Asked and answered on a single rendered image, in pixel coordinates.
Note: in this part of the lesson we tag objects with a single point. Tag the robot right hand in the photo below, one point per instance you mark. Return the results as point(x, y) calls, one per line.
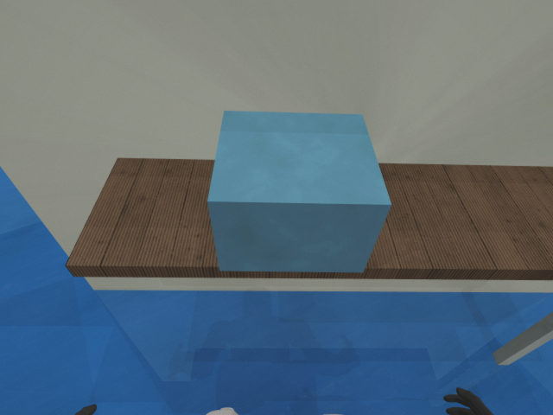
point(468, 399)

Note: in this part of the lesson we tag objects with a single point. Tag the carton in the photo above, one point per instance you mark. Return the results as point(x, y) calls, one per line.
point(295, 191)

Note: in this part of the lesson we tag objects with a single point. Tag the table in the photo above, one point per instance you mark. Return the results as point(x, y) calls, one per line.
point(446, 221)

